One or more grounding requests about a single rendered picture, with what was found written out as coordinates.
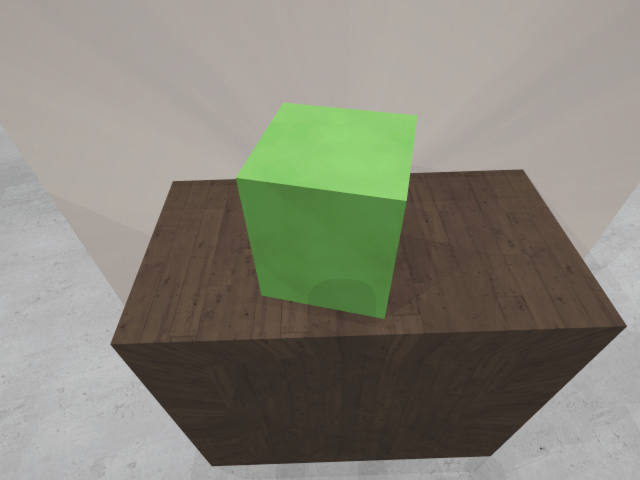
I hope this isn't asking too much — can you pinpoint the carton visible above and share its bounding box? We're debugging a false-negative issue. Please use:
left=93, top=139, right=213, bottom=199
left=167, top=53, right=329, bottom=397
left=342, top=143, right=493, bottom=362
left=236, top=103, right=418, bottom=319

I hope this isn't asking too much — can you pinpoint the pedestal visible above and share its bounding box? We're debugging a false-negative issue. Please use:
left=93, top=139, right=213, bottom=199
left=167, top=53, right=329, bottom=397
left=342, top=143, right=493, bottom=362
left=110, top=169, right=627, bottom=466

